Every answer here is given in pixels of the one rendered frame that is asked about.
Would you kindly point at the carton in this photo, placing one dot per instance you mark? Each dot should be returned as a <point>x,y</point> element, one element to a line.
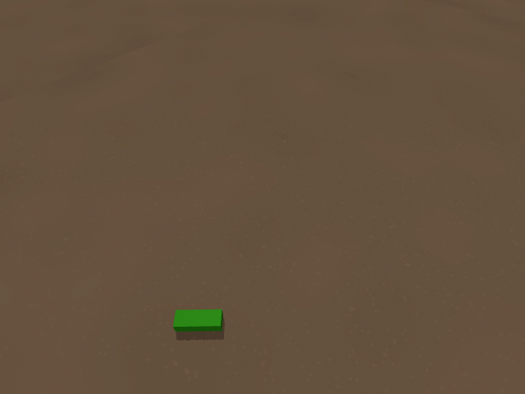
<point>198,320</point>

